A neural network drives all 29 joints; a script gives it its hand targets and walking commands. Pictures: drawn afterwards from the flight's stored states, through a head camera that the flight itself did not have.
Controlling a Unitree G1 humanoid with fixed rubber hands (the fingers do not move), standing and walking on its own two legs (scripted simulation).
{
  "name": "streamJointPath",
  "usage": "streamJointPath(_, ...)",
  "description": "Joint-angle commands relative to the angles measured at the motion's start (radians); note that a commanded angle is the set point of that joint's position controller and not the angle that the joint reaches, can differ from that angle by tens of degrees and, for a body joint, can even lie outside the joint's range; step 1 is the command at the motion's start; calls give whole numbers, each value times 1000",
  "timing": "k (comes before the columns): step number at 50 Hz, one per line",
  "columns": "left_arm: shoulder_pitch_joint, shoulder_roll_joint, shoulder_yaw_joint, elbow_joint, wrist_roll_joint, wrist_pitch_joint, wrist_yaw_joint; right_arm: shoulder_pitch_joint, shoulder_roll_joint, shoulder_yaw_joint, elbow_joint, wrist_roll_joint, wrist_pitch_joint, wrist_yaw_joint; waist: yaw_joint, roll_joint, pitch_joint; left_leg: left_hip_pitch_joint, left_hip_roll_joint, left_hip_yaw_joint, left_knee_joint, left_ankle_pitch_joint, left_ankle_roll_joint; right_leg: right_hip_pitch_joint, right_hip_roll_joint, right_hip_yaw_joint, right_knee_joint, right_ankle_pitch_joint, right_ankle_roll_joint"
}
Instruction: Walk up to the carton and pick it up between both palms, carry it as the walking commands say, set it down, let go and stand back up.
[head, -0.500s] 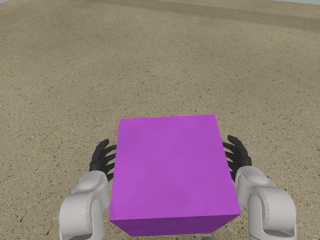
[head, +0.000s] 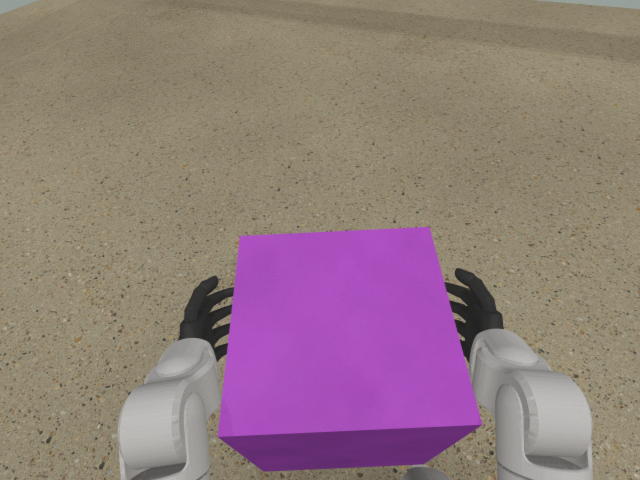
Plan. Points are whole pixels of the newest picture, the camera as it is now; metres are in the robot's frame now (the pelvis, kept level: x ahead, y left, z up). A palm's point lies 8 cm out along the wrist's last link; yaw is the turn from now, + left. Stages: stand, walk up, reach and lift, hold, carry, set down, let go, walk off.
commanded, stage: carry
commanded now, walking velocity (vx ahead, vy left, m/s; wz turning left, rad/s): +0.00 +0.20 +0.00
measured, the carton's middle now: (339, 359) +0.25 +0.00 +0.03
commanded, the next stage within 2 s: none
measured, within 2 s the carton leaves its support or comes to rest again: neither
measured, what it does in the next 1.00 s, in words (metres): lifts its left foot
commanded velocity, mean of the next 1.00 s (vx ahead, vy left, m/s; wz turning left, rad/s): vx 0.00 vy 0.20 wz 0.00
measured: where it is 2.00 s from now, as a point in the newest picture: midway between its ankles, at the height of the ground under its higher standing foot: outside the picture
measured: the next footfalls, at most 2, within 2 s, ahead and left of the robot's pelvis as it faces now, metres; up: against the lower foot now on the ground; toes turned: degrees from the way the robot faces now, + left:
left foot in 1.04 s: +0.02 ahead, +0.18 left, +0.00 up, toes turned +3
right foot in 1.30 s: -0.01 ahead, -0.02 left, +0.00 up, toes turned -10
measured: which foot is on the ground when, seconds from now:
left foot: down 0.00-0.78, up 0.80-1.00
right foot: down 0.00-1.00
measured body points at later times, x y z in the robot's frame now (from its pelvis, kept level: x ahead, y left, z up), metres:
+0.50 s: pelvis +0.00 -0.01 +0.00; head +0.00 -0.02 +0.45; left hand +0.25 +0.15 +0.09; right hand +0.25 -0.16 +0.09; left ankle -0.03 +0.06 -0.71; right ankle +0.09 -0.16 -0.71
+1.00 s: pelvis -0.03 +0.02 +0.02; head -0.01 +0.02 +0.47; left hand +0.23 +0.17 +0.10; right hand +0.23 -0.13 +0.10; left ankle -0.03 +0.17 -0.69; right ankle +0.05 -0.12 -0.71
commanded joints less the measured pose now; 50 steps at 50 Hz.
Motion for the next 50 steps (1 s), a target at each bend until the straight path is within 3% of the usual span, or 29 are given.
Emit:
streamJointPath(1,-379,-783,-646,-90,-279,-2,-134,-409,786,655,-116,295,-26,129,0,20,-202,30,188,-187,-211,296,15,101,-49,15,-22,109,-61)
streamJointPath(5,-382,-784,-647,-94,-283,-1,-135,-414,786,654,-120,293,-25,127,3,33,-182,24,201,-188,-220,332,30,94,-32,-7,-12,63,-53)
streamJointPath(12,-362,-773,-634,-81,-277,0,-133,-402,783,659,-117,296,-23,126,-2,-85,-234,-5,130,-115,-119,192,-22,176,-131,114,-100,270,-106)
streamJointPath(14,-368,-776,-639,-84,-276,-1,-132,-402,787,659,-112,299,-25,128,-5,-47,-237,30,147,-146,-165,211,-15,137,-105,79,-79,212,-91)
streamJointPath(17,-381,-786,-652,-101,-279,-4,-132,-421,795,657,-121,301,-29,130,2,72,-194,71,223,-223,-257,362,32,49,-14,-36,3,4,-42)
streamJointPath(20,-387,-790,-655,-106,-289,-5,-136,-422,795,651,-124,293,-29,127,6,79,-157,35,240,-216,-264,410,59,56,10,-64,23,-67,-37)
streamJointPath(23,-371,-781,-646,-94,-290,-2,-137,-397,778,648,-120,284,-26,121,6,5,-201,-21,176,-132,-167,321,20,171,-55,11,-51,153,-69)
streamJointPath(25,-347,-768,-630,-75,-283,-3,-135,-394,773,655,-121,287,-25,122,3,-139,-231,-60,110,-63,-55,147,-32,234,-172,149,-146,359,-126)
streamJointPath(26,-338,-765,-627,-71,-279,-5,-134,-390,776,659,-119,291,-26,123,0,-195,-251,-68,85,-52,-30,42,-49,250,-221,210,-184,392,-156)
streamJointPath(27,-333,-767,-628,-68,-275,-6,-132,-386,778,660,-114,294,-27,125,-5,-224,-272,-43,74,-57,-53,-49,-51,240,-235,228,-205,365,-168)
streamJointPath(28,-336,-771,-632,-69,-272,-8,-131,-388,785,660,-106,298,-29,127,-8,-199,-270,1,82,-69,-117,-56,-45,197,-214,193,-207,284,-151)
streamJointPath(29,-354,-777,-641,-79,-273,-10,-130,-399,798,662,-103,302,-33,131,-10,-126,-248,42,99,-92,-219,2,-35,138,-165,127,-179,173,-113)
streamJointPath(30,-375,-788,-655,-101,-278,-13,-131,-416,808,661,-105,305,-38,135,-5,11,-229,79,163,-181,-303,135,-11,76,-79,22,-87,60,-64)
streamJointPath(31,-389,-795,-663,-118,-281,-16,-131,-428,811,660,-116,309,-42,137,2,129,-199,114,246,-253,-326,352,22,-1,-4,-69,3,-52,-26)
streamJointPath(32,-403,-799,-671,-133,-287,-19,-131,-435,817,661,-130,310,-43,137,0,151,-170,136,292,-277,-330,537,56,-45,33,-103,60,-157,-9)
streamJointPath(33,-403,-809,-676,-140,-295,-21,-132,-430,823,662,-137,307,-45,135,-5,140,-172,148,313,-282,-316,671,92,-47,44,-93,137,-232,-14)
streamJointPath(34,-388,-815,-677,-135,-298,-22,-133,-420,820,660,-139,300,-46,133,-4,126,-185,161,308,-254,-288,740,112,-37,47,-84,153,-239,-23)
streamJointPath(36,-356,-812,-675,-129,-297,-21,-132,-392,802,651,-137,288,-45,129,7,131,-221,198,257,-156,-205,810,78,19,61,-110,22,-117,-34)
streamJointPath(37,-352,-806,-672,-127,-297,-19,-130,-378,789,643,-133,284,-44,126,10,134,-253,187,235,-119,-156,826,48,98,45,-108,-67,-16,-38)
streamJointPath(38,-344,-797,-666,-122,-291,-18,-129,-357,779,642,-127,281,-43,125,11,101,-291,135,211,-85,-85,811,15,221,-3,-66,-146,169,-50)
streamJointPath(39,-310,-779,-651,-103,-284,-16,-127,-346,764,643,-122,277,-40,122,16,-9,-320,11,167,-54,29,593,-35,377,-124,67,-181,581,-96)
streamJointPath(40,-281,-756,-633,-68,-272,-15,-126,-346,742,650,-127,277,-31,122,18,-245,-321,-140,79,-27,150,158,-89,457,-323,304,-216,838,-225)
streamJointPath(41,-268,-769,-633,-59,-280,-17,-128,-365,748,649,-122,288,-30,122,23,-284,-315,-196,68,-101,292,-185,-83,439,-355,354,-273,747,-272)
streamJointPath(43,-308,-783,-638,-82,-283,-25,-133,-401,783,668,-120,308,-36,132,17,-166,-278,-216,123,-176,307,-150,-73,373,-329,288,-309,472,-225)
streamJointPath(44,-314,-807,-644,-91,-281,-29,-135,-398,803,673,-124,314,-41,138,14,-154,-255,-203,124,-157,246,-119,-77,331,-291,229,-316,371,-193)
streamJointPath(46,-346,-823,-660,-119,-289,-36,-138,-404,827,673,-130,318,-52,141,10,-175,-257,-150,104,-107,133,-78,-86,295,-240,146,-319,285,-161)
streamJointPath(50,-323,-791,-664,-135,-281,-39,-129,-366,804,665,-130,309,-55,134,3,-196,-290,-20,72,-34,-117,28,-85,239,-201,98,-312,91,-122)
